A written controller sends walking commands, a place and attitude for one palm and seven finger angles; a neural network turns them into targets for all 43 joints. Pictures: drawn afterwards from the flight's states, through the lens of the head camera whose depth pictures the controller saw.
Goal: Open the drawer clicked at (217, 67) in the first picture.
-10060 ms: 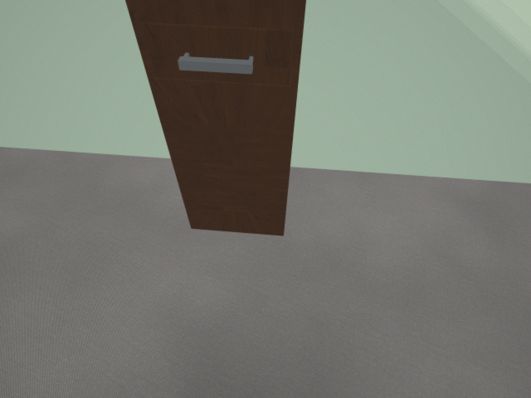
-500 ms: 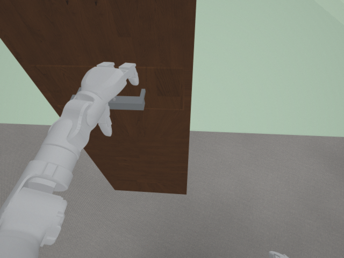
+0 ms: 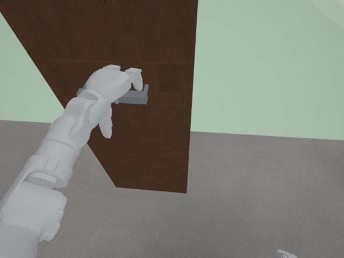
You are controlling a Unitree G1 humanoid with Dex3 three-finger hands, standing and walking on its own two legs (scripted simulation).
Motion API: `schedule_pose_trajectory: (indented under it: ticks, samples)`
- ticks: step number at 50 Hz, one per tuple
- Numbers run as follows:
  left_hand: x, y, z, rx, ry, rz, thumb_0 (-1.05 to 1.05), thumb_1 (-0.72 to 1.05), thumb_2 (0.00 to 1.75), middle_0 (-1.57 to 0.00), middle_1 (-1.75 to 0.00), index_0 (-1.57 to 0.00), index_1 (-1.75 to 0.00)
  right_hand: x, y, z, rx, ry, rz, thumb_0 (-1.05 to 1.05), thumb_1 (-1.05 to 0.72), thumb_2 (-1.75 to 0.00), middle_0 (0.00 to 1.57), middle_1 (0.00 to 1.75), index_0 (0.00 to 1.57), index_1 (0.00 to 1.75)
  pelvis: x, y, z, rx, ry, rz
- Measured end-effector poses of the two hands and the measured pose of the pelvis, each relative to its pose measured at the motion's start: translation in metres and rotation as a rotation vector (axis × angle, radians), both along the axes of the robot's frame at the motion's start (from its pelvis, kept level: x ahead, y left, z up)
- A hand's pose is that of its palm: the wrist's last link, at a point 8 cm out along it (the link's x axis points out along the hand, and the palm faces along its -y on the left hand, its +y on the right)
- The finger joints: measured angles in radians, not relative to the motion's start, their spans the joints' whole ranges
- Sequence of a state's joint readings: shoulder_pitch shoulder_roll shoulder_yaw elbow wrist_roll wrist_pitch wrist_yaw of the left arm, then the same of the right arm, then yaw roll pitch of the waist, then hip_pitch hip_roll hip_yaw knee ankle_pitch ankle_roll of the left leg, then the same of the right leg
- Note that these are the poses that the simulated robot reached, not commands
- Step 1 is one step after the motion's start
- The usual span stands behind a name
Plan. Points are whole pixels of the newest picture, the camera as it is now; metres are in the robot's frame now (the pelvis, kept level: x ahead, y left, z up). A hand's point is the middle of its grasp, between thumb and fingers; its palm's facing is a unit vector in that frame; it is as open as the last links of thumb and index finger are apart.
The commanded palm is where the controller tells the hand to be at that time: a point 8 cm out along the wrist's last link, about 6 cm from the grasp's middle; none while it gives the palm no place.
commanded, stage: move the hooked fingers above the handle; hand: left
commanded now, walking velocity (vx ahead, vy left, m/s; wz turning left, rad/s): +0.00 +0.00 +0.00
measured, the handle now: (114, 91) +0.53 +0.19 +0.07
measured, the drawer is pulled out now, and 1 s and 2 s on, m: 0.00 0.00 0.00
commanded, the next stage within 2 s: none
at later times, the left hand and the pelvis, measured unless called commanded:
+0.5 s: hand (89, 96) +0.46 +0.23 +0.12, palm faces -0.13 +0.04 -0.99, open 13.7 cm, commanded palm +0.46 +0.21 +0.19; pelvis -0.01 -0.01 +0.00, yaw -3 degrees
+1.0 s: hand (116, 77) +0.48 +0.16 +0.15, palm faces +0.08 +0.00 -1.00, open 13.5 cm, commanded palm +0.46 +0.22 +0.19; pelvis +0.00 +0.01 +0.00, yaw -3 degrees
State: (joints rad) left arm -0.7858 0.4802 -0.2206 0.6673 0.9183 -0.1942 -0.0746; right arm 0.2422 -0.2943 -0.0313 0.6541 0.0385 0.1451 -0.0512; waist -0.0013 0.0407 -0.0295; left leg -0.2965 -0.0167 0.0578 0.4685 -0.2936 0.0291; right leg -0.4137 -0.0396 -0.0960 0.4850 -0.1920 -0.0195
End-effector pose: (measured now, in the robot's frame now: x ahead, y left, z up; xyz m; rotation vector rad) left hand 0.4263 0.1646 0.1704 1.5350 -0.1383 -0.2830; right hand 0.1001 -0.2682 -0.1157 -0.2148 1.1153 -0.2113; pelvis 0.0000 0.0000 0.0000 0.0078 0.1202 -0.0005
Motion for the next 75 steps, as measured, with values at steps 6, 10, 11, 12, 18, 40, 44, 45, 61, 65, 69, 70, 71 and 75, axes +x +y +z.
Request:
schedule_pose_trajectory:
  ticks: [6, 10, 11, 12, 18, 40, 44, 45, 61, 65, 69, 70, 71, 75]
  samples:
    - [0.021, -0.007, 0.026, -0.046, -0.220, 0.019, 0.01, -0.49, 0.31, -0.33, -1.20, -0.33, -1.20, -0.010, 0.007, -0.003, 0.025, -0.013, -0.040, 0.01, -0.90, -0.90, 0.20, 0.30, 0.20, 0.30, -0.002, 0.002, -0.001, 0.005, 0.026, -0.034]
    - [0.029, -0.015, 0.034, -0.002, -0.246, 0.060, 0.00, -0.49, 0.31, -0.45, -1.30, -0.32, -1.21, -0.023, 0.017, -0.014, 0.075, 0.041, -0.046, 0.01, -0.90, -0.90, 0.20, 0.30, 0.20, 0.30, -0.003, 0.004, 0.000, 0.006, 0.035, -0.048]
    - [0.030, -0.016, 0.036, -0.001, -0.241, 0.077, 0.00, -0.49, 0.31, -0.46, -1.30, -0.34, -1.22, -0.026, 0.020, -0.017, 0.087, 0.053, -0.049, 0.01, -0.90, -0.90, 0.20, 0.30, 0.20, 0.30, -0.003, 0.004, 0.001, 0.007, 0.035, -0.052]
    - [0.030, -0.017, 0.037, -0.003, -0.233, 0.092, 0.00, -0.49, 0.31, -0.46, -1.30, -0.34, -1.23, -0.028, 0.022, -0.018, 0.098, 0.062, -0.053, 0.01, -0.90, -0.90, 0.20, 0.30, 0.20, 0.30, -0.003, 0.004, 0.001, 0.008, 0.032, -0.056]
    - [0.031, -0.001, 0.036, 0.032, -0.140, 0.234, 0.01, -0.49, 0.31, -0.40, -1.26, -0.36, -1.26, -0.031, 0.026, -0.017, 0.119, 0.037, -0.094, 0.01, -0.90, -0.90, 0.20, 0.30, 0.20, 0.30, -0.006, -0.001, 0.003, 0.012, 0.010, -0.076]
    - [0.031, 0.005, 0.029, -0.049, -0.212, 0.037, 0.00, -0.49, 0.31, -0.46, -1.30, -0.32, -1.20, -0.022, -0.005, -0.005, -0.012, 0.061, -0.043, 0.01, -0.90, -0.90, 0.20, 0.30, 0.20, 0.30, 0.007, 0.004, -0.002, -0.003, 0.049, -0.024]
    - [0.032, -0.001, 0.032, -0.024, -0.220, 0.091, 0.00, -0.49, 0.31, -0.50, -1.31, -0.34, -1.24, -0.016, 0.015, -0.014, 0.063, 0.057, -0.036, 0.01, -0.90, -0.90, 0.20, 0.30, 0.20, 0.30, 0.006, 0.007, -0.001, 0.000, 0.043, -0.041]
    - [0.032, -0.002, 0.033, -0.021, -0.214, 0.106, 0.00, -0.49, 0.31, -0.49, -1.30, -0.35, -1.26, -0.014, 0.020, -0.015, 0.079, 0.052, -0.036, 0.01, -0.90, -0.90, 0.20, 0.30, 0.20, 0.30, 0.005, 0.007, -0.001, 0.001, 0.039, -0.045]
    - [0.018, 0.069, -0.002, 0.082, 0.042, 0.311, 0.01, -0.49, 0.31, -0.34, -1.20, -0.33, -1.23, -0.025, 0.006, -0.003, 0.012, -0.011, -0.060, 0.01, -0.90, -0.90, 0.20, 0.30, 0.20, 0.30, -0.010, -0.003, -0.001, 0.008, 0.030, -0.045]
    - [0.008, 0.060, -0.009, 0.087, 0.030, 0.174, 0.00, -0.49, 0.31, -0.33, -1.20, -0.33, -1.22, -0.041, -0.011, -0.002, -0.051, 0.075, -0.037, 0.01, -0.90, -0.90, 0.20, 0.30, 0.20, 0.30, -0.006, -0.002, -0.002, 0.000, 0.033, -0.011]
    - [0.010, 0.025, 0.003, 0.020, -0.074, 0.011, 0.00, -0.49, 0.31, -0.33, -1.20, -0.33, -1.21, -0.048, -0.017, -0.002, -0.074, 0.129, -0.036, 0.01, -0.90, -0.90, 0.20, 0.30, 0.20, 0.30, 0.000, 0.002, -0.003, -0.007, 0.039, 0.007]
    - [0.014, 0.018, 0.007, -0.006, -0.106, -0.008, 0.00, -0.49, 0.31, -0.32, -1.20, -0.33, -1.21, -0.048, -0.017, -0.002, -0.071, 0.132, -0.042, 0.01, -0.90, -0.90, 0.20, 0.30, 0.20, 0.30, 0.002, 0.003, -0.003, -0.007, 0.041, 0.005]
    - [0.019, 0.012, 0.012, -0.033, -0.136, -0.012, 0.00, -0.49, 0.31, -0.32, -1.20, -0.33, -1.21, -0.048, -0.016, -0.003, -0.065, 0.132, -0.049, 0.01, -0.90, -0.90, 0.20, 0.30, 0.20, 0.30, 0.003, 0.004, -0.003, -0.007, 0.044, 0.001]
    - [0.031, 0.006, 0.021, -0.057, -0.210, 0.027, 0.00, -0.49, 0.31, -0.48, -1.30, -0.32, -1.20, -0.044, -0.005, -0.008, -0.017, 0.118, -0.062, 0.01, -0.90, -0.90, 0.20, 0.30, 0.20, 0.30, 0.006, 0.006, -0.003, -0.005, 0.054, -0.023]
